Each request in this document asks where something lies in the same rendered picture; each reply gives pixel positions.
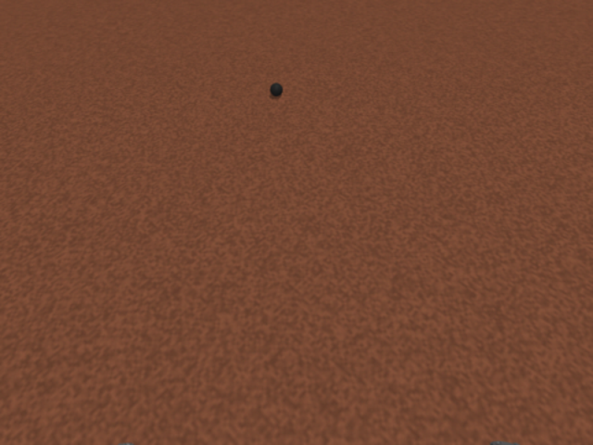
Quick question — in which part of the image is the ball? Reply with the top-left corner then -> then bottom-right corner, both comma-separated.
271,83 -> 283,96

